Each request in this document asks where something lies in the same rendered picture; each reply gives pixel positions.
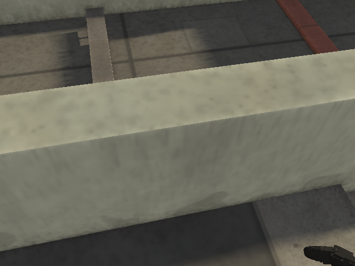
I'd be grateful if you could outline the robot right hand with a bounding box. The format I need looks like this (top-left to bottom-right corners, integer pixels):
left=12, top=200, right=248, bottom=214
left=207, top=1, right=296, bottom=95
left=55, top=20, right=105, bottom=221
left=303, top=245, right=355, bottom=266

